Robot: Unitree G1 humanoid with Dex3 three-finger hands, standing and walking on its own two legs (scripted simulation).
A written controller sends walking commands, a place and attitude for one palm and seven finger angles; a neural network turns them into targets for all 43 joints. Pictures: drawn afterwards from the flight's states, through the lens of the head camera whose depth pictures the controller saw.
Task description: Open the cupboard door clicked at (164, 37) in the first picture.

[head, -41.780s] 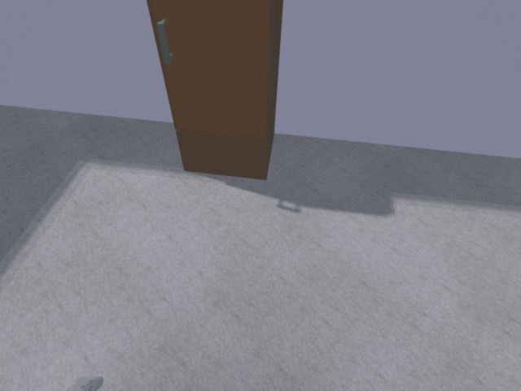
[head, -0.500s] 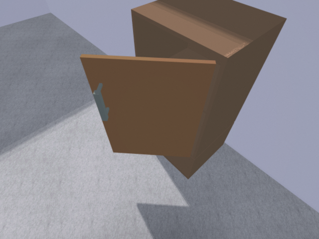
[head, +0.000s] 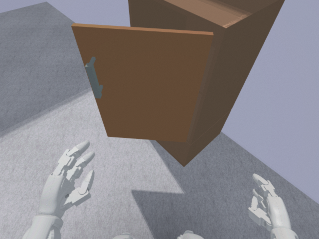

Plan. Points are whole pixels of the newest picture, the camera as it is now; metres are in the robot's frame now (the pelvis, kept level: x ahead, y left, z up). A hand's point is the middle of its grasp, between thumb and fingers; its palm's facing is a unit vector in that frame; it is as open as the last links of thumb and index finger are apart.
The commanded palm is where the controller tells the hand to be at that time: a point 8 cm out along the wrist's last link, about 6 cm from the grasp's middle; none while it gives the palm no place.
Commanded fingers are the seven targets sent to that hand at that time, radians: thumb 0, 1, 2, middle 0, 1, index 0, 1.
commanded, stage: raise the hand with hooked fingers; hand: left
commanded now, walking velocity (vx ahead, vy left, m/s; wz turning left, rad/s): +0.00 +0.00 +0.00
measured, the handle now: (95, 78) +0.62 +0.26 +0.02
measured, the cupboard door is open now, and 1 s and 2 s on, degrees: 43 43 43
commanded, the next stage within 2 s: move the hooked fingers beside the handle in 1.76 s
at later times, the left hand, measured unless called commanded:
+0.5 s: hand (60, 190) +0.23 +0.25 +0.01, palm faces -0.03 -1.00 -0.03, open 11.1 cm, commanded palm +0.20 +0.30 +0.02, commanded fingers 0.00 -0.10 0.47 -0.27 -0.94 -0.27 -0.94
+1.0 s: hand (37, 175) +0.25 +0.30 +0.02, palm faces -0.01 -1.00 -0.05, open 13.7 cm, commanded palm +0.24 +0.35 +0.03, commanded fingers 0.00 -0.50 0.30 -0.30 -1.20 -0.30 -1.20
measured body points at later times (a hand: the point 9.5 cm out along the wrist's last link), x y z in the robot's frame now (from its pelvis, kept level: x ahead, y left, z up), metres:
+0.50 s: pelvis -0.02 +0.02 -0.02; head +0.06 +0.03 +0.42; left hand +0.23 +0.30 +0.01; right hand +0.12 -0.21 -0.11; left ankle +0.00 +0.12 -0.68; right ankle +0.03 -0.08 -0.68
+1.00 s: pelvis +0.00 +0.05 -0.01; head +0.07 +0.08 +0.43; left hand +0.25 +0.36 +0.03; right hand +0.19 -0.18 -0.08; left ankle +0.00 +0.12 -0.68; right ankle +0.03 -0.08 -0.68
